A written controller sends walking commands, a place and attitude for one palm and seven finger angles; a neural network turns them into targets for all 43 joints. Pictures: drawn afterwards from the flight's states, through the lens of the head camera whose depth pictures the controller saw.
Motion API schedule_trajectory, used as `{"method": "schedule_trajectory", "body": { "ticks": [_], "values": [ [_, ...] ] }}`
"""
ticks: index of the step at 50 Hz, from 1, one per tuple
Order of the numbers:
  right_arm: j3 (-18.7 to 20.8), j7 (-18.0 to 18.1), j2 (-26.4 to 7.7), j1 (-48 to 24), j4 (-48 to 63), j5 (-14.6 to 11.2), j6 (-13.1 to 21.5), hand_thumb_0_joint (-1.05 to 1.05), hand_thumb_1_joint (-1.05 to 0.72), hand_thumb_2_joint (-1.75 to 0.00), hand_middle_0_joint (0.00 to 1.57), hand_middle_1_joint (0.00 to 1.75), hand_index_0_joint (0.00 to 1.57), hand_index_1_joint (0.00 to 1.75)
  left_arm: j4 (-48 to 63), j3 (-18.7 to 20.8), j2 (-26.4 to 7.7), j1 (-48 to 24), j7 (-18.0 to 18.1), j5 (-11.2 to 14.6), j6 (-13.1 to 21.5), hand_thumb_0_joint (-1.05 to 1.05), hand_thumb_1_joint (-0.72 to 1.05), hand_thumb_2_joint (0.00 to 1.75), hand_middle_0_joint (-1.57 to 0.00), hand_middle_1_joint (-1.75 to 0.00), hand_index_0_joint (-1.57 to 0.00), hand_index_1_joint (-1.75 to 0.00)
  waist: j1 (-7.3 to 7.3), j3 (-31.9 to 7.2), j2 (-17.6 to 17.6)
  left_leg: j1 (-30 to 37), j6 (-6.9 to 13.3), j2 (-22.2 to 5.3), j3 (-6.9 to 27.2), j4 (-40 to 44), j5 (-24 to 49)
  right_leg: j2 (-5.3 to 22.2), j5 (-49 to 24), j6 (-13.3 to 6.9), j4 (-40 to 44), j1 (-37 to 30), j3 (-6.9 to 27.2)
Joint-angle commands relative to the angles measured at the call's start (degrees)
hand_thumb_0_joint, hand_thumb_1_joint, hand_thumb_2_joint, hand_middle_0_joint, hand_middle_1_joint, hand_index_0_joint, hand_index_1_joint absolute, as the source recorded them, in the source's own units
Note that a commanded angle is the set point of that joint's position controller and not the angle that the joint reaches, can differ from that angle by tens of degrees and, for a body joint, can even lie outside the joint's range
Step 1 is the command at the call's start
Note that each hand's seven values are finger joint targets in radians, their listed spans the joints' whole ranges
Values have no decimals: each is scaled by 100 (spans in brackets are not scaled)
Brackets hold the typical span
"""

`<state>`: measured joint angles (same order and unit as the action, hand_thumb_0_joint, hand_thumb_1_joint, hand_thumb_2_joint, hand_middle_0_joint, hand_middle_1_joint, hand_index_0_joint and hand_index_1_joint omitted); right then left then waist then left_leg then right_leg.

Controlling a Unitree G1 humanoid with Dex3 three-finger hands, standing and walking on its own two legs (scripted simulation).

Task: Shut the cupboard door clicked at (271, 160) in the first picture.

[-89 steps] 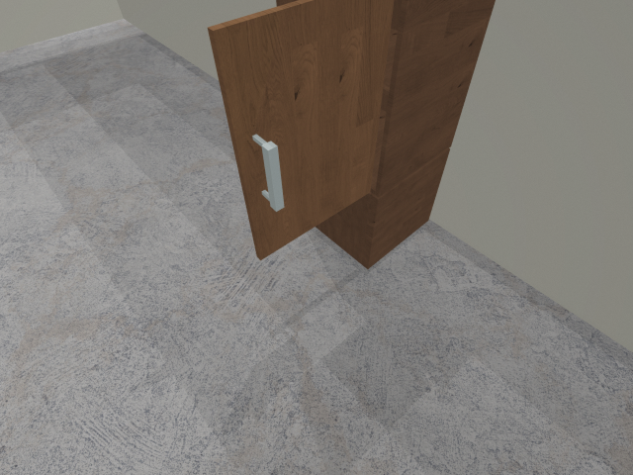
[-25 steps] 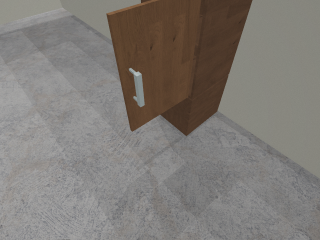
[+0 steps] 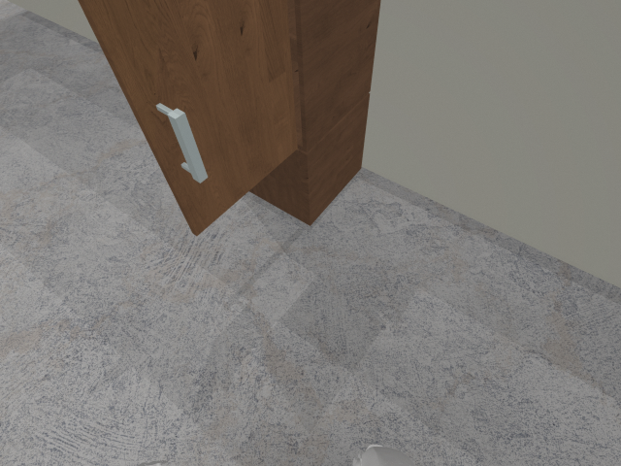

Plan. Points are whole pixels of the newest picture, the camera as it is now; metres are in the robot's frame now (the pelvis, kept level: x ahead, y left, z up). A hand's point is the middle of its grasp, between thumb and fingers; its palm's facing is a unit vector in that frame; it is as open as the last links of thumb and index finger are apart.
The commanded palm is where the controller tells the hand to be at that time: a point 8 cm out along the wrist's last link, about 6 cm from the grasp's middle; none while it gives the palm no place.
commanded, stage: walk around to get in front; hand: left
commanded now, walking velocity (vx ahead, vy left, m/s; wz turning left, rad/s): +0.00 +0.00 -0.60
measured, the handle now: (182, 144) +0.67 +0.30 -0.04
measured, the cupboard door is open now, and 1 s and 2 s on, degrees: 88 88 88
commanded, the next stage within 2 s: none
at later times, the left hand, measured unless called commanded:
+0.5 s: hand out of the picture +0.08 +0.17 -0.16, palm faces -0.19 -0.95 -0.24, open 7.4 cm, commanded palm none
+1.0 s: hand (275, 427) +0.18 +0.07 -0.15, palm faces -0.55 -0.78 -0.30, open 7.4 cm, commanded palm none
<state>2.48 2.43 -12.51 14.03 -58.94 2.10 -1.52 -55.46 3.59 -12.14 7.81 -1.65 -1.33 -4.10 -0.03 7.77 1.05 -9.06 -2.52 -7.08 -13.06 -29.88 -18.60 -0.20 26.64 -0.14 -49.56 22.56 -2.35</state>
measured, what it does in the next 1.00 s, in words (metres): steps on the spot, turning right: left foot, then right foot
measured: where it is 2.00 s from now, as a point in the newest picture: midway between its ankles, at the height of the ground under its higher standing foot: outside the picture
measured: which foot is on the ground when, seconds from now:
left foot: down 0.00-0.06, up 0.08-0.54, down 0.56-0.90, up 0.92-1.00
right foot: down 0.00-0.56, up 0.58-0.88, down 0.90-1.00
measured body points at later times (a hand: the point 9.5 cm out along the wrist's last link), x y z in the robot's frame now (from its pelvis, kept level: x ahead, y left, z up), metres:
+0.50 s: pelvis -0.02 -0.02 +0.01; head +0.04 -0.03 +0.45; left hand +0.09 +0.22 -0.14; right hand +0.06 -0.30 -0.13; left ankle +0.00 +0.13 -0.70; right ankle +0.01 -0.11 -0.73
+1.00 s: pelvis -0.03 -0.04 -0.01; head +0.01 -0.10 +0.44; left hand +0.21 +0.11 -0.13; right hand -0.15 -0.29 -0.16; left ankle +0.01 +0.11 -0.66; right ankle -0.07 -0.13 -0.73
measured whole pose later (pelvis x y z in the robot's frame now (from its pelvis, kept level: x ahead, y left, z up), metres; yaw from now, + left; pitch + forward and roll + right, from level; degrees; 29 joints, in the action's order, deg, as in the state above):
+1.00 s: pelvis -0.03 -0.04 -0.01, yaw -35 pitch +0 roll +1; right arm 3.3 2.1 -15.8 11.6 -54.0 0.5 -3.5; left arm -51.4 3.7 -13.9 6.7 -0.7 -1.0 -1.1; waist -1.1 8.5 2.5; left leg -24.2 -4.4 -6.4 -3.1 -63.0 -30.2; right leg -0.9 18.0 -2.7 -36.4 18.7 -1.6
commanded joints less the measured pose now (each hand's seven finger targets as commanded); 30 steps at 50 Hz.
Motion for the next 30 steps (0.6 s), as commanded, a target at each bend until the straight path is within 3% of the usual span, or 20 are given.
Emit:
{"method": "schedule_trajectory", "body": {
  "ticks": [1, 2, 3, 4, 5, 6, 8, 10, 13, 16, 21, 23, 24, 25, 26, 27, 28, 29, 30],
  "values": [
    [314, 9, -1214, -231, 511, -48, 93, 0, -90, -90, 20, 30, 20, 30, 278, 210, -625, 680, 24, -29, 226, 0, 90, 90, -20, -30, -20, -30, 308, -952, 454, 31, 458, -1079, 330, -583, 2399, 15, -1438, -5, 1886, -1125, -314],
    [313, -18, -979, -248, 611, -127, 70, 0, -90, -90, 20, 30, 20, 30, 175, 307, -1091, 1065, 75, -74, 302, 0, 90, 90, -20, -30, -20, -30, 488, -1090, -734, -760, 118, -556, 71, -1815, 1007, 738, -3008, -220, 2748, -1823, 727],
    [227, -49, -543, -461, 917, -153, 52, 0, -90, -90, 20, 30, 20, 30, 145, 447, -1690, 1282, 172, -77, 346, 0, 90, 90, -20, -30, -20, -30, 590, -1032, -2327, -2219, -144, 369, 264, -3379, -1916, 2112, -5074, -943, 2963, -2201, 3007],
    [213, -18, -709, -470, 905, -164, -36, 0, -90, -90, 20, 30, 20, 30, 145, 416, -1651, 1346, 245, 16, 348, 0, 90, 90, -20, -30, -20, -30, 563, -1129, -1802, -2300, -86, 245, 1198, -3937, -1976, 2278, -4614, -1354, 3027, -2026, 3007],
    [232, -60, -604, -575, 880, -174, -61, 0, -90, -90, 20, 30, 20, 30, 265, 377, -1500, 999, 269, 12, 317, 0, 90, 90, -20, -30, -20, -30, 411, -704, -1238, -2437, -54, 97, 1328, -4089, -1512, 2034, -3217, -1359, 3123, -1528, 2600],
    [256, -54, -614, -634, 866, -154, -53, 0, -90, -90, 20, 30, 20, 30, 397, 379, -1280, 651, 307, -16, 306, 0, 90, 90, -20, -30, -20, -30, 275, -786, -1238, -2453, -89, 60, 1375, -4119, -1126, 1727, -2737, -1241, 3102, -1395, 2729],
    [239, -78, -607, -642, 789, -126, -61, 0, -90, -90, 20, 30, 20, 30, 491, 310, -1124, 415, 305, -2, 348, 0, 90, 90, -20, -30, -20, -30, 139, -829, -879, -2267, -140, 106, 1463, -4013, -586, 1437, -2825, -1067, 3046, -1165, 2351],
    [230, -89, -505, -633, 787, -124, -86, 0, -90, -90, 20, 30, 20, 30, 506, 307, -1111, 501, 301, -11, 373, 0, 90, 90, -20, -30, -20, -30, 107, -1002, -524, -2089, -162, 227, 1447, -3701, -432, 1291, -2867, -1034, 2996, -1168, 2306],
    [224, -98, -435, -685, 856, -129, -88, 0, -90, -90, 20, 30, 20, 30, 515, 323, -1145, 598, 272, -26, 356, 0, 90, 90, -20, -30, -20, -30, 147, -1097, -607, -1997, -164, 389, 1401, -3167, -327, 1111, -2485, -998, 3067, -1304, 2327],
    [232, -74, -513, -860, 983, -144, -56, 0, -90, -90, 20, 30, 20, 30, 488, 328, -1120, 733, 257, -37, 346, 0, 90, 90, -20, -30, -20, -30, 222, -1118, -851, -1996, -157, 460, 1486, -2737, -455, 1103, -2373, -1031, 3098, -1495, 2633],
    [212, -43, -514, -1024, 1126, -198, 15, 0, -90, -90, 20, 30, 20, 30, 528, 379, -1196, 744, 240, -60, 311, 0, 90, 90, -20, -30, -20, -30, 276, -1052, -876, -1511, -65, 618, 1528, -1615, -813, 1109, -2622, -1138, 3023, -1279, 3098],
    [208, -32, -525, -747, 1068, -219, 41, 0, -90, -90, 20, 30, 20, 30, 598, 399, -1244, 572, 220, -50, 276, 0, 90, 90, -20, -30, -20, -30, 158, -1116, -899, -1063, 9, 718, 1505, -997, -672, 987, -2467, -1041, 3000, -1032, 3149],
    [209, -21, -548, -581, 1017, -223, 56, 0, -90, -90, 20, 30, 20, 30, 604, 391, -1238, 484, 215, -31, 263, 0, 90, 90, -20, -30, -20, -30, 81, -1144, -868, -688, 33, 782, 1484, -537, -423, 850, -2387, -918, 2935, -831, 3142],
    [209, -2, -588, -287, 937, -224, 94, 0, -90, -90, 20, 30, 20, 30, 638, 382, -1209, 338, 209, -5, 251, 0, 90, 90, -20, -30, -20, -30, -85, -1229, -830, -70, 66, 765, 1444, 122, -18, 710, -2137, -719, 2805, -477, 3019],
    [239, 26, -717, -48, 874, -220, 138, 0, -90, -90, 20, 30, 20, 30, 685, 344, -1072, 232, 204, 24, 244, 0, 90, 90, -20, -30, -20, -30, -214, -1311, -539, 828, 143, 479, 1593, 830, 259, 397, -1623, -422, 2500, 212, 2692],
    [309, 63, -1198, 109, 873, -145, 206, 0, -90, -90, 20, 30, 20, 30, 785, 270, -735, 247, 160, 85, 234, 0, 90, 90, -20, -30, -20, -30, -299, -1326, 768, 1391, 494, -815, 2948, 1665, -223, -312, -569, -127, 1514, 1135, 1822],
    [369, 83, -1592, -3, 1000, -95, 187, 0, -90, -90, 20, 30, 20, 30, 920, 242, -721, 87, 96, 44, 230, 0, 90, 90, -20, -30, -20, -30, -255, -1042, 1583, 1023, 971, -2071, 3953, 1872, 548, -517, 788, 189, 83, 1618, 808],
    [299, 108, -1465, -174, 1087, -53, 166, 0, -90, -90, 20, 30, 20, 30, 904, 298, -955, -29, 62, -43, 202, 0, 90, 90, -20, -30, -20, -30, -196, -752, 807, 216, 1247, -2159, 3573, 1705, 1326, -214, 611, 249, -886, 1343, 864],
    [200, 111, -1171, -469, 1175, -22, 201, 0, -90, -90, 20, 30, 20, 30, 824, 352, -930, 229, 12, -69, 179, 0, 90, 90, -20, -30, -20, -30, 87, -759, 499, -8, 1221, -1730, 2932, 1573, 1947, -169, 145, 317, -1474, 1161, 756]
  ]
}}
